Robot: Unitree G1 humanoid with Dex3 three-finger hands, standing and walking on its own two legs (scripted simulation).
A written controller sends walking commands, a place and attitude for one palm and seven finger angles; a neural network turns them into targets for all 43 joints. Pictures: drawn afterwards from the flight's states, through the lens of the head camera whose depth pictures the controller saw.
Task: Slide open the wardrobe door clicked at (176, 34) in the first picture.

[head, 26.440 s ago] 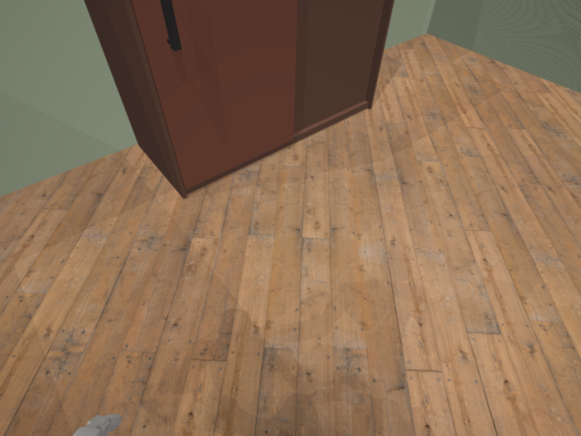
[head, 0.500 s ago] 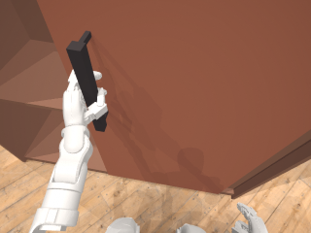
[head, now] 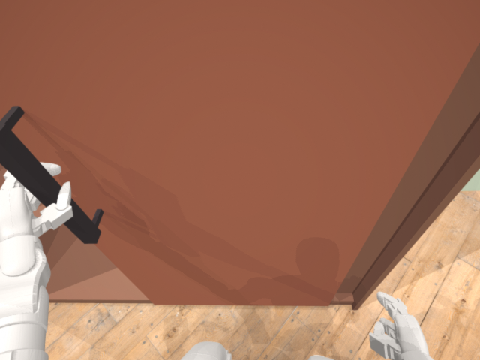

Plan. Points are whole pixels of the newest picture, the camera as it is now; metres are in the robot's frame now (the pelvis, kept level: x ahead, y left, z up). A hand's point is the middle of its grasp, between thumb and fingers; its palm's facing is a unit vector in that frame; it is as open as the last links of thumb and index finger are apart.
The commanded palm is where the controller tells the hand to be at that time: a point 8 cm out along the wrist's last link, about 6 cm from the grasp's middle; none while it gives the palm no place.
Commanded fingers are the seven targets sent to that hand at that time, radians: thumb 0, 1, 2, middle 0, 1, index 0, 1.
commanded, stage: stop walking and hold the door there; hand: left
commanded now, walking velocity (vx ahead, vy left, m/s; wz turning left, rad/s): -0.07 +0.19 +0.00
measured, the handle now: (59, 185) +0.35 +0.34 +0.10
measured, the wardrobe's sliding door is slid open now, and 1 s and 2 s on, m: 0.55 0.55 0.55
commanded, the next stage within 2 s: none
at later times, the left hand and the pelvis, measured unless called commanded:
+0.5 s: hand (61, 206) +0.31 +0.32 +0.11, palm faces +0.44 -0.85 -0.28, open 5.8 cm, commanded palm +0.26 +0.35 +0.08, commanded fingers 0.00 0.90 0.90 -0.45 -1.40 -0.45 -1.40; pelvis -0.05 +0.03 +0.02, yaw -4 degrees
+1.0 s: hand (61, 206) +0.31 +0.32 +0.10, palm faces +0.43 -0.85 -0.29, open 5.8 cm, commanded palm +0.26 +0.36 +0.08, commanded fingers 0.00 0.90 0.90 -0.45 -1.40 -0.45 -1.40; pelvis -0.05 +0.03 +0.02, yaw -4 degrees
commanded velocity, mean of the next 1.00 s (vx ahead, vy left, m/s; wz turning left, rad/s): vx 0.05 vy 0.08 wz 0.03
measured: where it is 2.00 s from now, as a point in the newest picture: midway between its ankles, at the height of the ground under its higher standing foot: outside the picture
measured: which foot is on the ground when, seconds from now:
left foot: up 0.00-0.14, down 0.16-1.00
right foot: down 0.00-0.20, up 0.22-0.38, down 0.40-1.00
